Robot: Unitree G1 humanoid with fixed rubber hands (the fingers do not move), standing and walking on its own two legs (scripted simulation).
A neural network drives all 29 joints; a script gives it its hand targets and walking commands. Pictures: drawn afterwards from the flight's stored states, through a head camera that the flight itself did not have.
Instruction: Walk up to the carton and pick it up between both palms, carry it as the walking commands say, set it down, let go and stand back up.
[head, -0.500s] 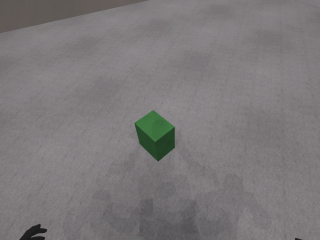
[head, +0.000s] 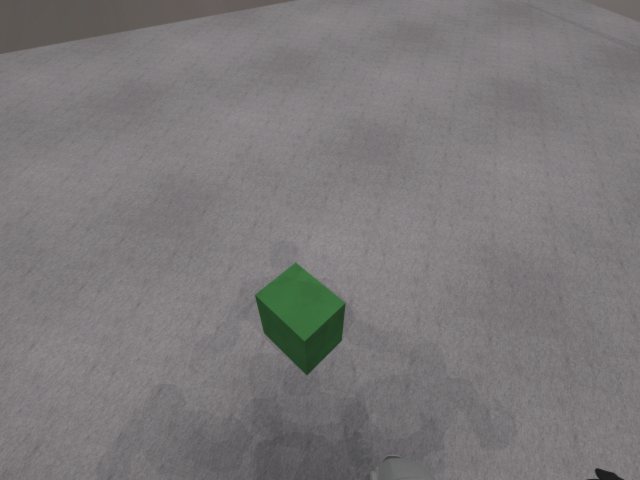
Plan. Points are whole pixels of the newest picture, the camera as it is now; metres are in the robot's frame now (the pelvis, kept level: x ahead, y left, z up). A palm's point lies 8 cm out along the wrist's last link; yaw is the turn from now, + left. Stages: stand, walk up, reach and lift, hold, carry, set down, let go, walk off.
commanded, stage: walk up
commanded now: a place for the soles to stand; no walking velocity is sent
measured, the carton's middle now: (301, 319) +0.67 +0.04 -0.64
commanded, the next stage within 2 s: none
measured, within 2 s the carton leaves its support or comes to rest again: neither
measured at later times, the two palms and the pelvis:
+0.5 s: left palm (54, 450) +0.21 +0.37 -0.11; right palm (525, 375) +0.26 -0.30 -0.09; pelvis +0.14 +0.04 -0.02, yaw -1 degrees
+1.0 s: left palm (88, 366) +0.31 +0.34 -0.08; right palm (524, 362) +0.28 -0.30 -0.08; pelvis +0.17 +0.03 +0.01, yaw -4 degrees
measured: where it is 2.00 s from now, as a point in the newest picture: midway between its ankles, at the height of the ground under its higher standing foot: (221, 437)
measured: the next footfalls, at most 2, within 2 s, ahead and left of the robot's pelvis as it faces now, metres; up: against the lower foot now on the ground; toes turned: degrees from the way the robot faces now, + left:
right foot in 0.06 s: +0.20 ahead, -0.11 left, +0.00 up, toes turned -4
left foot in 0.34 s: +0.25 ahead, +0.16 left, +0.00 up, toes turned +3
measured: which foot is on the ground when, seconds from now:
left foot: down 0.00-0.06, up 0.08-0.32, down 0.34-1.00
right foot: up 0.00-0.04, down 0.06-1.00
